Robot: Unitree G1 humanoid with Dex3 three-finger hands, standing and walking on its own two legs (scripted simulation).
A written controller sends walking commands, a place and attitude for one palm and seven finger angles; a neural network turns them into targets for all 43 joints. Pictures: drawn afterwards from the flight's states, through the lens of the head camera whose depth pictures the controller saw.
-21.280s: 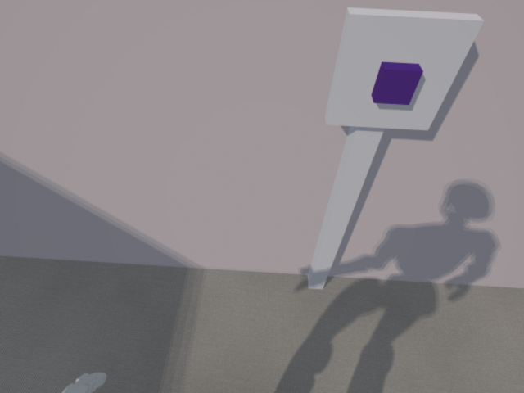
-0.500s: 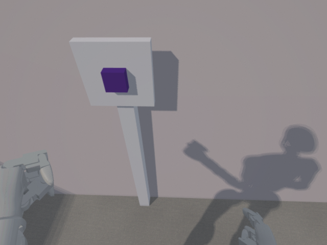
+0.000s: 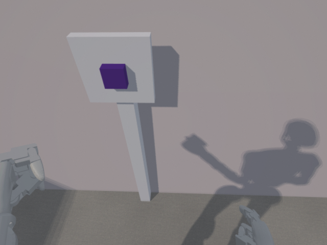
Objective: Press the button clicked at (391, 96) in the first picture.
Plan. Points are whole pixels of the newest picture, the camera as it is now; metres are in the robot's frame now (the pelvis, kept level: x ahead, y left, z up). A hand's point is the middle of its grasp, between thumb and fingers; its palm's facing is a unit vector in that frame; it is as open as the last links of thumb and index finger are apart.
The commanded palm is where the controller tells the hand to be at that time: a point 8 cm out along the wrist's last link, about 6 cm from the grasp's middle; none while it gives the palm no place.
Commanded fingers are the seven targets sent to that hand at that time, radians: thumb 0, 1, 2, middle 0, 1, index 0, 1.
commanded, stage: step back with the hand held close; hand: left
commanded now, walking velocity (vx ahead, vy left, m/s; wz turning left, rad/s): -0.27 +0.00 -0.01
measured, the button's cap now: (115, 75) +0.51 +0.20 +0.17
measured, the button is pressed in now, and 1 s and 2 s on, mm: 0 0 0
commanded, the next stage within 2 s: stop stepping back and stand still in 1.00 s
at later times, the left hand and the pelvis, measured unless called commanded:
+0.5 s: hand (11, 221) +0.11 +0.26 +0.15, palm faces +0.35 -0.82 -0.46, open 3.1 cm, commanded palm +0.06 +0.30 +0.17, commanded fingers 0.00 0.90 0.90 -1.30 -1.50 -1.30 -1.50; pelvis -0.08 +0.02 -0.01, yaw +0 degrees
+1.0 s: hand out of the picture +0.02 +0.27 +0.16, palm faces +0.34 -0.84 -0.42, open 3.1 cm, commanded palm -0.04 +0.31 +0.17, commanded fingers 0.00 0.90 0.90 -1.30 -1.50 -1.30 -1.50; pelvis -0.18 +0.04 -0.02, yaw -2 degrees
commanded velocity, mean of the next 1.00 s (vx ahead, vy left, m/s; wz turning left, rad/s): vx -0.31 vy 0.00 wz -0.02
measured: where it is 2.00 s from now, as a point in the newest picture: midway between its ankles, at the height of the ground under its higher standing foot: outside the picture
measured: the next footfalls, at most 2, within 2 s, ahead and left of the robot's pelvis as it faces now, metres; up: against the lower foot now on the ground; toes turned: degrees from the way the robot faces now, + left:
right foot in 1.00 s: -0.25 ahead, -0.07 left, +0.00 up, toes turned -12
left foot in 1.52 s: -0.29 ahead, +0.21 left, +0.00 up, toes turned -1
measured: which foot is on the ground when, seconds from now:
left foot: down 0.00-1.00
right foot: down 0.00-0.68, up 0.70-0.98, down 1.00-1.00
